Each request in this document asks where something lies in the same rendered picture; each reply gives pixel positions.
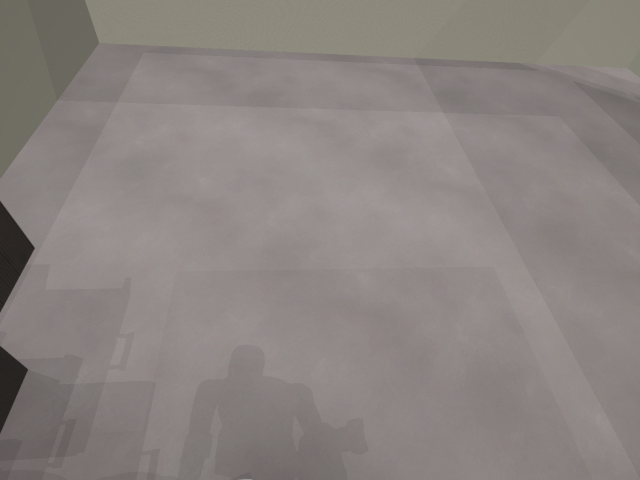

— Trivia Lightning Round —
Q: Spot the drawer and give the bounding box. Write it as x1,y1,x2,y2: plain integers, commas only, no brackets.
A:
0,201,35,312

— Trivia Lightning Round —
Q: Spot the cabinet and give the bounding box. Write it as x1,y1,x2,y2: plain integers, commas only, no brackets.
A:
0,346,28,433

